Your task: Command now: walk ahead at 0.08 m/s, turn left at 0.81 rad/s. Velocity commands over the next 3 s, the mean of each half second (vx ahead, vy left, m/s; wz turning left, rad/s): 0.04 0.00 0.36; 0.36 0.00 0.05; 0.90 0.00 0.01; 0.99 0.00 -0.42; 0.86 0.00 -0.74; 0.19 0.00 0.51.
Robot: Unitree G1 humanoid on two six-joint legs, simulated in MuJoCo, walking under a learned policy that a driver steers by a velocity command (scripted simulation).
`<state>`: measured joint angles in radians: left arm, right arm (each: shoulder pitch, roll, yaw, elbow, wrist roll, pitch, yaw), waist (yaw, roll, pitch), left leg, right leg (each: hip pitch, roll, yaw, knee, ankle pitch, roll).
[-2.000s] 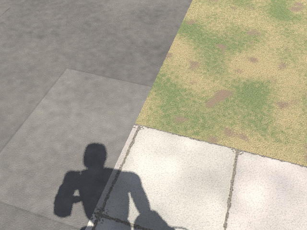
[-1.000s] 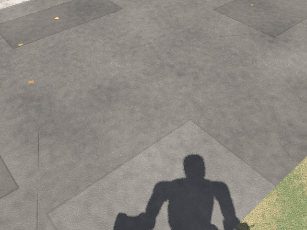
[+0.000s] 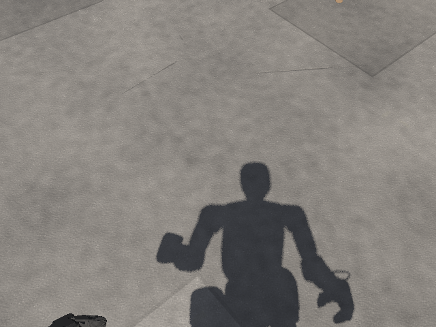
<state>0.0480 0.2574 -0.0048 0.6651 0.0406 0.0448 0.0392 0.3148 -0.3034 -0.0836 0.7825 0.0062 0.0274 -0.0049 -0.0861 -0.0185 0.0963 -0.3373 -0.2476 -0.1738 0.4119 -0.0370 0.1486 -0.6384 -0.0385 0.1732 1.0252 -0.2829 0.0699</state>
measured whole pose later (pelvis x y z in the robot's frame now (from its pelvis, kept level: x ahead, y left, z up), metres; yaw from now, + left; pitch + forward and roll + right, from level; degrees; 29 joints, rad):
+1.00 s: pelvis +0.22 -0.11 +0.01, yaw +11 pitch +2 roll +0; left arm 0.10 0.32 0.05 0.75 0.03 -0.01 -0.06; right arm 0.48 -0.27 -0.04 1.04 -0.02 -0.08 0.00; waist -0.07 -0.02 -0.02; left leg 0.14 -0.02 -0.09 0.13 -0.30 0.03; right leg -0.61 -0.06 -0.02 0.81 -0.17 -0.01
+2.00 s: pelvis +1.08 -0.03 -0.02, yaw -2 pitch +0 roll +2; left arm 0.04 0.27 0.02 0.76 0.02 -0.03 -0.07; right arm 0.46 -0.22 -0.03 1.00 -0.02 -0.13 -0.01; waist -0.04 -0.02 0.05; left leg 0.27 -0.06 0.30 0.14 -0.41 0.00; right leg -0.76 -0.06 -0.15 0.75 0.10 -0.15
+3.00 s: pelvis +1.71 -0.16 +0.00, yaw -5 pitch +1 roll +1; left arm 0.09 0.25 -0.02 0.70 0.02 0.00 0.05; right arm 0.30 -0.31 -0.11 0.75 -0.01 0.05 0.00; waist -0.07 0.02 0.04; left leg -0.43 -0.18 -0.21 0.68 -0.36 0.00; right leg -0.33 0.05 0.07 0.51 -0.19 -0.02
